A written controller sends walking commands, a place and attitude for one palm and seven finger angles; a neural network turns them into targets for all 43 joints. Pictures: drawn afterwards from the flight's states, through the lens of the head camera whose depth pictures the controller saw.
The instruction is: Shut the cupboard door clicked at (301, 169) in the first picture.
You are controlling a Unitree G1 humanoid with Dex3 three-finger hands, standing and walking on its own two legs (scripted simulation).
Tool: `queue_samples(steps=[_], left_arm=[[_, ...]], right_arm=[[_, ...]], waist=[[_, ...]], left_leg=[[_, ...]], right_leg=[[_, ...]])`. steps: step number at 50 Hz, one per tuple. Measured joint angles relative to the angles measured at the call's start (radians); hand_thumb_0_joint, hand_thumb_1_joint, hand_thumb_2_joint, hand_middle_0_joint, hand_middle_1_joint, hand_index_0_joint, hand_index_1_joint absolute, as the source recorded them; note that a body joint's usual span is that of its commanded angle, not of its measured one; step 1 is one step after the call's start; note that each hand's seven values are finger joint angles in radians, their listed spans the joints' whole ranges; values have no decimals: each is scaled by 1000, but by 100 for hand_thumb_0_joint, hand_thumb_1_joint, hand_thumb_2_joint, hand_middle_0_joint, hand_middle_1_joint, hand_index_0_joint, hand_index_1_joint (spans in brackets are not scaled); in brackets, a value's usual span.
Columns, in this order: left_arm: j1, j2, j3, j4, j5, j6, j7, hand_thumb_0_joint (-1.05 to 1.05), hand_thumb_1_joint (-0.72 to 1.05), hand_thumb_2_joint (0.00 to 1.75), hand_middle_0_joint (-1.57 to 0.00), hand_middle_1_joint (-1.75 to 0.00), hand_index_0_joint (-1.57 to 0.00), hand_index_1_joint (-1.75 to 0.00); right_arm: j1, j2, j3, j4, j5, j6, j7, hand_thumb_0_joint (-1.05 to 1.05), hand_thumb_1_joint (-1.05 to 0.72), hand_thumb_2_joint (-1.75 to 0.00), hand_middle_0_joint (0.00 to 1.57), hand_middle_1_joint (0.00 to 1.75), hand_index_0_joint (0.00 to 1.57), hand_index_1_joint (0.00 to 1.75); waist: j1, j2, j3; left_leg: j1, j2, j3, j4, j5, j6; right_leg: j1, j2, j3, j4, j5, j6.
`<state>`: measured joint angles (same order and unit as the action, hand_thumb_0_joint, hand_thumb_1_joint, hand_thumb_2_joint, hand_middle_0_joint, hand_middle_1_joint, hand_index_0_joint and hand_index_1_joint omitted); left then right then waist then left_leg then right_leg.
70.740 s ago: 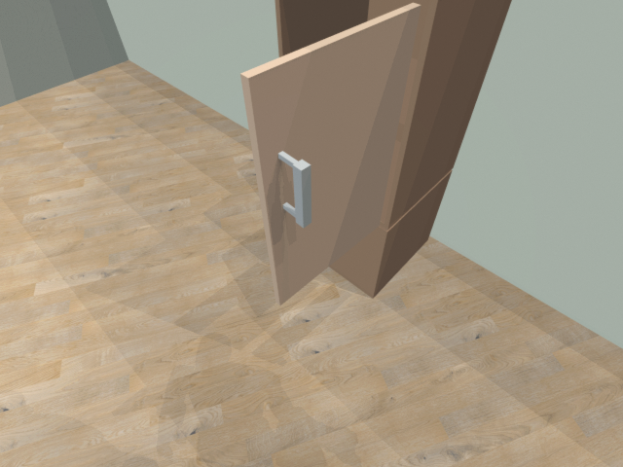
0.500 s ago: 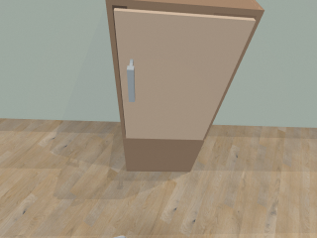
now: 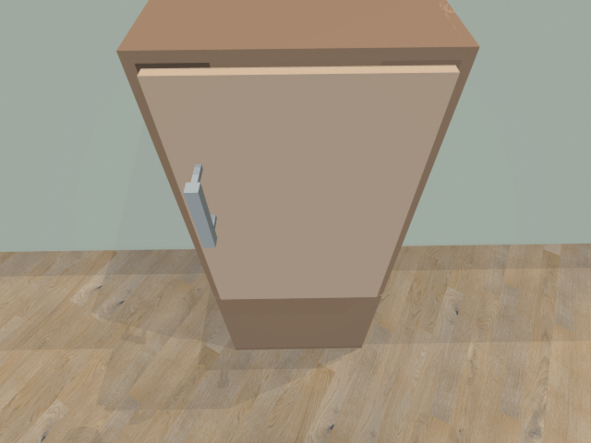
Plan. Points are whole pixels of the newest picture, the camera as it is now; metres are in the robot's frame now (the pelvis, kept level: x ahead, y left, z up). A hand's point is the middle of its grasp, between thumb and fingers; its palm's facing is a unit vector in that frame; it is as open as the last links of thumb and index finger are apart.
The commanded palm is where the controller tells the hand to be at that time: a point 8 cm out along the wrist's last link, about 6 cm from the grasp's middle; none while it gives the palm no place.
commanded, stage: come to a stop and stand still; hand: left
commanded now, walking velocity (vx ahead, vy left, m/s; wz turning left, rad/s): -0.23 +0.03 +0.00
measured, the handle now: (204, 207) +0.45 +0.17 +0.04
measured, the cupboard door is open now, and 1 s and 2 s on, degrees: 0 0 0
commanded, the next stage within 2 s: look again from close up in 0.68 s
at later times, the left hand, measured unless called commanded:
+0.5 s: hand out of the picture +0.02 +0.19 -0.17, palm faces +0.02 -0.96 -0.28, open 7.4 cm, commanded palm none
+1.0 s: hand out of the picture +0.00 +0.17 -0.17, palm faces -0.03 -0.98 -0.22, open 7.4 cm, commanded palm none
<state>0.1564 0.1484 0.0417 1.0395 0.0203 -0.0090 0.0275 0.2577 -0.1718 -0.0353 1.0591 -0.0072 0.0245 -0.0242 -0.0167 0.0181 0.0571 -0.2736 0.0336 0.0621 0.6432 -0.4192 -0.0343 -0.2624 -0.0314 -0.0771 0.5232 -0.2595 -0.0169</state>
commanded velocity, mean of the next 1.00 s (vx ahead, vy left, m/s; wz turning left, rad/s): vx -0.02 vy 0.00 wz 0.00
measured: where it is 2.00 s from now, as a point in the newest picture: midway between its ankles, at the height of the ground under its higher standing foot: outside the picture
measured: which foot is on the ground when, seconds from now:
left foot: up 0.00-0.04, down 0.06-1.00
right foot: down 0.00-1.00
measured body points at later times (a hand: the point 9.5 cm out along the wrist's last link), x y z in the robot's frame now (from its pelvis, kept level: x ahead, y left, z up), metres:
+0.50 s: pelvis -0.02 -0.01 -0.01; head -0.02 -0.02 +0.44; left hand +0.02 +0.24 -0.15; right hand +0.07 -0.24 -0.16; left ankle +0.01 +0.11 -0.74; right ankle -0.04 -0.13 -0.74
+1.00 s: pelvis -0.03 -0.01 +0.00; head -0.01 -0.02 +0.45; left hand +0.00 +0.22 -0.15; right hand -0.06 -0.24 -0.16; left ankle +0.01 +0.11 -0.74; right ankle -0.04 -0.13 -0.74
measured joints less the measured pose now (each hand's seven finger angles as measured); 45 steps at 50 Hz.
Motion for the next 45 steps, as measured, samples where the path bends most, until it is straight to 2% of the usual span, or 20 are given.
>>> queue_samples(steps=[3,6,7,9,12,14,15,16,17,18,20,24,29,37,45], left_arm=[[-10,5,4,-7,-4,16,5,0,92,90,-20,-30,-20,-30],[-12,22,8,-17,-5,41,8,0,92,90,-20,-30,-20,-30],[-12,29,9,-21,-6,50,8,0,92,90,-20,-30,-20,-30],[-14,41,14,-28,-7,67,7,0,91,90,-20,-30,-20,-30],[-15,51,20,-41,-7,73,5,0,91,90,-20,-30,-20,-30],[-6,55,19,-51,-6,69,2,0,91,90,-20,-30,-20,-30],[6,55,11,-54,-10,56,7,0,91,90,-20,-30,-20,-30],[31,62,3,-69,-8,39,12,0,91,90,-20,-30,-20,-30],[55,69,-1,-80,-4,22,16,0,91,90,-20,-30,-20,-30],[68,62,-8,-79,1,12,20,0,91,90,-20,-30,-20,-30],[92,47,-22,-73,6,5,19,0,91,90,-20,-30,-20,-30],[129,44,-30,-71,2,22,21,1,90,90,-20,-30,-20,-30],[134,29,-46,-70,-2,28,10,1,90,90,-20,-30,-20,-30],[151,22,-54,-39,-3,23,-4,1,90,90,-20,-30,-20,-30],[127,28,-52,8,-8,10,-7,1,90,90,-20,-30,-20,-30]], right_arm=[[-34,-8,-4,-20,-4,5,1,1,-91,-90,19,30,20,30],[-67,-5,-7,-41,-12,7,1,1,-91,-90,19,30,20,30],[-76,-3,-7,-52,-14,5,0,1,-91,-90,19,30,20,30],[-92,-1,-3,-71,-20,2,-5,1,-91,-90,19,30,20,30],[-114,-3,-1,-87,-26,3,-8,1,-90,-90,20,30,20,30],[-125,-9,-1,-90,-25,3,-7,1,-90,-90,20,30,20,30],[-127,-15,-3,-92,-17,2,-3,1,-90,-90,20,30,20,30],[-123,-18,-5,-107,-11,4,6,1,-90,-90,20,30,20,30],[-120,-20,-7,-127,-8,3,14,1,-90,-90,20,30,20,30],[-123,-31,-13,-143,-6,1,19,1,-90,-90,20,30,20,30],[-123,-43,-24,-164,-6,-2,23,1,-90,-90,20,30,20,30],[-80,-23,-12,-164,-6,-14,23,1,-91,-90,19,30,20,30],[-33,-14,11,-127,-12,-6,26,1,-91,-90,19,30,20,30],[40,-24,13,-67,-16,-12,26,1,-92,-90,20,30,20,30],[91,-18,27,11,-12,-26,17,1,-91,-90,19,30,20,30]], waist=[[10,-12,16],[24,-44,25],[26,-50,27],[25,-49,31],[26,-34,38],[30,-22,36],[37,-12,27],[44,-20,9],[47,-28,-7],[45,-4,-7],[26,32,3],[20,0,-13],[25,19,-33],[5,9,-48],[-2,-8,-31]], left_leg=[[14,-7,17,-86,148,7],[28,-20,35,-93,137,54],[32,-22,38,-100,133,61],[33,-19,36,-115,141,68],[29,-8,23,-130,162,63],[24,-2,18,-136,171,55],[6,5,17,-115,168,50],[-28,1,27,-71,155,47],[-63,-3,26,-14,104,44],[-82,3,3,26,66,39],[-83,2,-28,57,84,39],[-27,-28,-13,8,107,36],[-14,-23,-17,-47,150,37],[-12,-22,-14,-128,207,31],[9,-18,-17,-168,221,27]], right_leg=[[4,-2,-4,26,-22,9],[-12,-16,8,79,-34,18],[-29,-13,20,134,-85,21],[-64,9,56,267,-200,21],[-70,35,76,335,-241,22],[-42,37,74,278,-210,22],[-20,36,73,200,-146,22],[-3,23,98,114,-37,19],[1,18,116,85,-69,20],[-10,32,115,109,-109,20],[-10,45,106,150,-140,19],[10,16,123,172,-146,27],[24,22,119,116,-102,25],[13,23,122,57,-57,20],[38,27,118,11,-39,18]])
